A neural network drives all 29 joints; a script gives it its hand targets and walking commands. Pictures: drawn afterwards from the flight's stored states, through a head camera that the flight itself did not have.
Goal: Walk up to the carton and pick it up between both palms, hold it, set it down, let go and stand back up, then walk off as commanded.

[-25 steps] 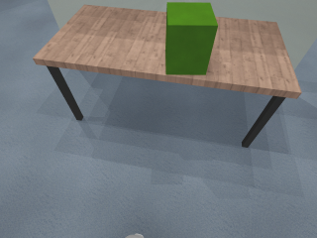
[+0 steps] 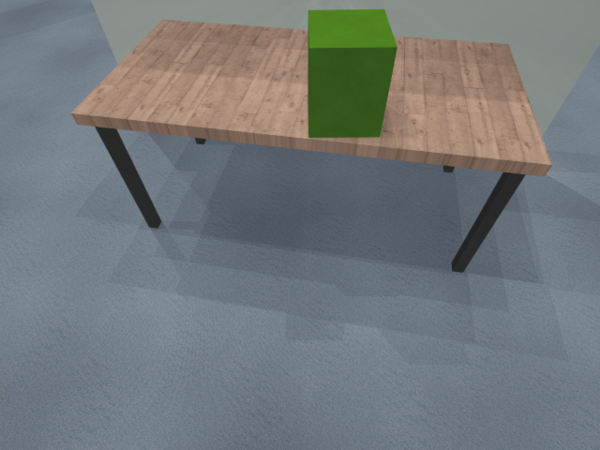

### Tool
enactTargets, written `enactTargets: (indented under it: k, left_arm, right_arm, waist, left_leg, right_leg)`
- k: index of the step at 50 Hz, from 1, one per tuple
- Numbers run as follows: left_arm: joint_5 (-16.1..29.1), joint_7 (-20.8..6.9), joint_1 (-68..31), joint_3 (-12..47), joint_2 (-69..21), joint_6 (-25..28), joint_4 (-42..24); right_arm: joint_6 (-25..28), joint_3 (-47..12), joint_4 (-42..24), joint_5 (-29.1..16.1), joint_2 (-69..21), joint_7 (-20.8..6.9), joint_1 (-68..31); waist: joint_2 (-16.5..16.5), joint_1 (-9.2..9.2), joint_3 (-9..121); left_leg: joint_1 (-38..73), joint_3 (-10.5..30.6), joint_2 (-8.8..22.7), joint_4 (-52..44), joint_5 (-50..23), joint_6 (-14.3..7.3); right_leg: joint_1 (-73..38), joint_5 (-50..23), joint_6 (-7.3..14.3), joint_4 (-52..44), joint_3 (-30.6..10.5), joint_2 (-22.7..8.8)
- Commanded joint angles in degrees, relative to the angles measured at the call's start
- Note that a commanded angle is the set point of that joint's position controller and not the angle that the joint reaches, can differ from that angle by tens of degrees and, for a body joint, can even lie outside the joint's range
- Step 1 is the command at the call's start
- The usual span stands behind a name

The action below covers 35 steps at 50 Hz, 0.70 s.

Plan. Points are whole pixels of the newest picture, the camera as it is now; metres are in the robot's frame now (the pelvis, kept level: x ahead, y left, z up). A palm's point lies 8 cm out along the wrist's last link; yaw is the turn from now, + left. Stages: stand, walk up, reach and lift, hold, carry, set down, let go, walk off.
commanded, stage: stand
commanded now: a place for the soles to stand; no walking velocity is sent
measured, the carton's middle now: (345, 75) +1.04 -0.04 -0.05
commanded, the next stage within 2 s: none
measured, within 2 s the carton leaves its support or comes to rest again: neither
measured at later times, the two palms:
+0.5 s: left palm out of the picture +0.04 +0.32 -0.11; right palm out of the picture +0.11 -0.29 -0.11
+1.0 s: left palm out of the picture +0.07 +0.32 -0.10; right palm out of the picture +0.12 -0.28 -0.10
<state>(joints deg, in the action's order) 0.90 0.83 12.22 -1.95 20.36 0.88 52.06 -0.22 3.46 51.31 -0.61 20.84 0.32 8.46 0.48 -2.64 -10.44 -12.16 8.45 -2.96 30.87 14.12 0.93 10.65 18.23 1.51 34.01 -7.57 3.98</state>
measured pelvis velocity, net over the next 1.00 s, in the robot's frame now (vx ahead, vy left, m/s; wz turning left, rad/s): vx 0.00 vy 0.01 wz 0.01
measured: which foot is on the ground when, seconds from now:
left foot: down 0.00-1.00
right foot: down 0.00-1.00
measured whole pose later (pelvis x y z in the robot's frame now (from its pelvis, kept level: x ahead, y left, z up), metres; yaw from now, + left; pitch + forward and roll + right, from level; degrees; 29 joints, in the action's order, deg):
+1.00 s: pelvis +0.00 +0.01 +0.01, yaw +0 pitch -3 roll +1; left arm 0.9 0.3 9.6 -2.0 20.4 1.2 54.0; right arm 0.8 3.0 51.3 -0.6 20.8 0.3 8.3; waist 0.4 -2.6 -6.6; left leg -11.2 8.5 -3.3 25.4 11.1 0.9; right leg 9.2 15.3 0.4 27.8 -7.6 2.7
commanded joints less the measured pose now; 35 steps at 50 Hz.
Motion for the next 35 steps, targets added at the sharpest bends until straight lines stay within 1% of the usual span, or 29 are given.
enactTargets:
  k: [1,2,3,5,6,8,9,10,11,12,14,15,16,17,18,20,21,23,24,25,26,27,28,29,30,31,32,34,35]
  left_arm:
    - [-0.7,-0.3,-5.0,-3.8,14.3,2.5,0.3]
    - [-0.9,-0.5,-6.2,-3.4,14.5,2.3,0.7]
    - [-0.8,-0.4,-4.6,-3.5,14.0,2.3,-0.2]
    - [-0.9,-0.4,-5.1,-2.9,13.9,2.7,1.5]
    - [-0.7,-0.5,-3.2,-3.6,12.6,2.8,-0.3]
    - [-0.8,-0.2,-4.0,-3.2,13.2,2.8,0.3]
    - [-0.6,-0.4,-3.4,-3.0,12.8,2.7,1.1]
    - [-0.9,-0.3,-4.6,-2.9,13.8,2.7,0.8]
    - [-0.8,-0.1,-4.9,-2.9,13.1,2.3,-0.3]
    - [-0.5,-0.4,-3.6,-2.6,12.0,2.7,0.3]
    - [-0.5,-0.1,-3.2,-2.8,13.1,2.4,-0.5]
    - [-0.6,-0.2,-4.1,-2.9,13.3,2.7,-0.4]
    - [-0.3,0.0,-3.7,-2.4,13.3,2.3,0.1]
    - [-0.4,0.0,-3.2,-2.6,14.1,2.2,1.4]
    - [-0.8,0.0,-4.8,-3.3,14.4,2.1,-0.1]
    - [-0.9,-0.4,-4.0,-3.4,13.5,1.8,-0.2]
    - [-0.6,-0.2,-4.6,-2.6,13.6,2.0,0.7]
    - [-0.8,-0.1,-3.2,-2.9,13.4,2.4,0.0]
    - [-0.2,-0.2,-5.0,-2.4,13.5,2.5,0.8]
    - [-0.7,-0.2,-3.9,-3.2,14.0,2.4,-0.8]
    - [-0.8,-0.3,-4.8,-3.4,14.4,2.5,-1.1]
    - [-0.6,-0.3,-4.4,-3.1,14.0,2.3,-0.1]
    - [-0.9,-0.1,-4.7,-2.5,13.2,1.8,1.2]
    - [-0.8,0.3,-6.4,-2.3,14.0,1.6,1.2]
    - [-1.4,0.0,-5.8,-1.8,12.9,1.6,1.0]
    - [-1.5,0.2,-5.7,-1.6,11.8,1.9,0.9]
    - [-1.8,0.0,-5.3,-1.5,12.1,2.1,1.6]
    - [-1.8,0.0,-8.8,-1.8,12.2,1.6,0.3]
    - [-1.2,-0.4,-5.8,-2.1,13.3,1.7,0.8]
  right_arm:
    - [1.2,1.4,-0.7,0.7,9.7,-0.5,-5.6]
    - [0.9,1.5,0.6,1.0,10.5,-0.5,-5.2]
    - [1.2,1.5,-0.2,0.7,11.2,-0.6,-5.1]
    - [1.4,1.5,0.1,0.9,10.6,-0.3,-5.0]
    - [1.3,1.0,-0.2,0.5,10.9,-0.1,-3.6]
    - [1.6,0.8,-0.1,0.3,9.8,-0.5,-5.0]
    - [1.6,1.1,-0.6,0.2,10.0,-0.2,-6.7]
    - [1.6,0.8,-0.1,0.6,10.5,-0.5,-5.7]
    - [1.7,1.3,-0.2,0.7,10.5,-0.4,-6.3]
    - [1.5,0.7,-0.8,0.9,11.2,-0.2,-6.4]
    - [1.6,1.0,-0.2,0.7,10.7,0.0,-5.5]
    - [1.9,0.8,-0.2,0.5,10.4,0.0,-5.2]
    - [1.4,0.7,-0.9,0.4,11.1,-0.3,-6.1]
    - [1.5,1.1,-0.7,0.5,10.8,-0.2,-7.1]
    - [1.2,1.5,0.2,0.8,11.4,-0.4,-5.6]
    - [1.4,1.5,-0.6,0.9,10.9,-0.6,-5.9]
    - [1.6,1.3,0.0,0.9,11.8,-0.4,-6.2]
    - [1.9,1.2,-0.1,0.7,10.8,-0.5,-7.0]
    - [2.0,0.9,0.4,0.5,10.8,-0.4,-6.9]
    - [1.8,0.8,-0.5,0.8,10.5,-0.5,-6.5]
    - [2.0,0.8,-0.6,0.6,10.6,-0.4,-6.1]
    - [1.8,0.8,-0.4,0.5,10.5,-0.4,-6.3]
    - [2.0,0.8,1.0,0.5,11.9,0.1,-3.1]
    - [2.5,1.0,0.6,0.3,12.4,0.1,-5.9]
    - [2.2,0.8,0.9,0.2,11.5,-0.2,-5.2]
    - [1.9,1.0,0.3,0.6,10.9,0.2,-4.9]
    - [1.8,0.9,0.7,0.7,11.5,-0.1,-4.1]
    - [2.2,0.8,0.4,0.2,10.7,-0.6,-5.0]
    - [2.3,0.8,1.5,0.1,11.4,-0.3,-4.1]
  waist:
    - [-1.7,4.73,9.4]
    - [-1.0,5.12,5.7]
    - [0.1,4.23,9.0]
    - [-0.4,4.62,8.3]
    - [-3.2,4.02,11.7]
    - [-3.6,3.85,11.9]
    - [-2.7,3.78,10.7]
    - [-1.7,4.22,11.7]
    - [1.7,4.3,9.5]
    - [-1.7,3.22,11.0]
    - [-1.4,3.58,11.9]
    - [-4.0,3.53,13.8]
    - [-0.6,3.89,10.9]
    - [-2.6,3.7,10.2]
    - [-1.0,4.39,8.3]
    - [-1.0,4.12,8.9]
    - [-1.7,3.86,10.0]
    - [-2.4,3.59,9.8]
    - [-0.5,3.78,11.0]
    - [-0.8,3.59,11.5]
    - [-1.2,3.72,12.1]
    - [-2.2,3.85,15.0]
    - [-2.0,2.45,13.9]
    - [-0.1,2.27,11.2]
    - [-2.4,1.76,14.1]
    - [-2.1,2.23,15.8]
    - [-4.5,2.67,12.5]
    - [-0.1,3.51,12.1]
    - [-6.1,1.6,13.6]
  left_leg:
    - [3.6,4.9,4.5,-5.5,3.9,-4.3]
    - [2.5,5.4,4.3,-7.3,5.0,-3.8]
    - [2.4,7.0,5.2,-9.6,8.1,-4.7]
    - [3.5,7.0,5.3,-8.5,-0.2,-4.4]
    - [2.8,6.9,6.5,-5.8,-2.2,-5.0]
    - [3.6,5.5,6.0,-7.0,-0.8,-4.6]
    - [2.0,6.1,5.8,-7.0,1.2,-5.0]
    - [3.4,6.0,5.5,-7.4,-2.6,-4.6]
    - [3.4,6.1,6.1,-8.7,-1.9,-5.0]
    - [3.1,6.7,6.2,-7.4,-3.5,-5.1]
    - [2.8,5.8,6.0,-5.5,-6.1,-4.6]
    - [4.0,5.2,5.7,-5.2,-7.1,-5.0]
    - [1.8,5.5,6.0,-6.6,-3.3,-5.0]
    - [1.3,5.6,5.6,-6.2,-0.9,-4.6]
    - [2.7,4.8,5.0,-7.3,0.3,-4.0]
    - [2.2,6.6,5.4,-9.1,7.0,-4.1]
    - [1.4,7.1,5.7,-9.5,5.1,-4.5]
    - [2.0,6.1,5.9,-8.6,-1.9,-5.1]
    - [1.7,6.1,6.0,-8.2,-3.6,-4.7]
    - [2.1,5.6,5.7,-6.7,-3.4,-4.1]
    - [3.8,4.7,5.6,-6.8,-4.0,-4.0]
    - [4.0,5.7,6.0,-6.9,-3.2,-4.6]
    - [4.4,6.3,6.9,-7.6,-8.0,-4.3]
    - [3.1,5.9,7.0,-7.8,-6.5,-3.4]
    - [6.6,5.4,7.1,-8.4,-7.4,-3.0]
    - [7.0,4.0,6.0,-6.9,-6.9,-3.0]
    - [5.8,3.7,5.7,-6.5,-7.0,-3.0]
    - [6.8,2.8,5.4,-6.4,-10.0,-2.0]
    - [7.4,3.9,6.8,-7.5,-10.3,-3.5]
  right_leg:
    - [4.7,3.3,2.4,-15.2,-11.0,-10.6]
    - [6.4,4.0,2.2,-15.1,-10.4,-9.8]
    - [3.8,2.4,1.7,-13.8,-7.1,-8.2]
    - [2.7,-3.7,1.6,-12.7,-7.1,-8.3]
    - [-0.7,-3.7,1.4,-12.9,-5.5,-7.6]
    - [-0.3,-4.7,1.3,-12.6,-6.7,-8.4]
    - [0.2,-4.0,1.4,-12.9,-7.0,-8.4]
    - [0.2,-5.7,1.3,-12.2,-6.4,-8.3]
    - [1.4,-4.4,0.9,-11.6,-5.7,-8.1]
    - [-0.7,-9.2,0.8,-12.2,-5.8,-7.5]
    - [-1.4,-6.8,1.4,-11.6,-6.1,-8.5]
    - [-2.0,-10.0,1.8,-11.4,-6.0,-8.8]
    - [-0.8,-7.4,1.4,-11.7,-7.4,-8.3]
    - [0.2,-6.1,1.4,-12.9,-7.3,-8.9]
    - [3.3,-2.3,1.4,-13.9,-7.5,-9.5]
    - [3.9,2.5,0.9,-13.9,-7.1,-8.1]
    - [1.8,-0.6,0.5,-12.9,-4.9,-8.1]
    - [0.7,-6.9,0.6,-12.3,-5.0,-8.5]
    - [-2.5,-10.0,0.3,-11.2,-4.5,-8.2]
    - [-0.8,-7.0,0.5,-11.7,-7.0,-8.3]
    - [0.7,-5.9,0.8,-12.3,-6.6,-9.2]
    - [-1.9,-7.9,0.8,-11.2,-5.3,-7.7]
    - [-1.0,-9.1,1.8,-12.9,-5.9,-8.5]
    - [0.5,-9.2,2.0,-13.3,-5.6,-8.2]
    - [0.3,-8.5,2.3,-14.4,-6.1,-9.4]
    - [-1.9,-7.9,2.0,-14.3,-6.7,-9.7]
    - [1.4,-6.4,2.5,-14.9,-7.7,-9.7]
    - [3.1,-10.5,2.6,-15.2,-8.1,-10.1]
    - [-0.1,-10.4,1.9,-15.5,-6.2,-9.5]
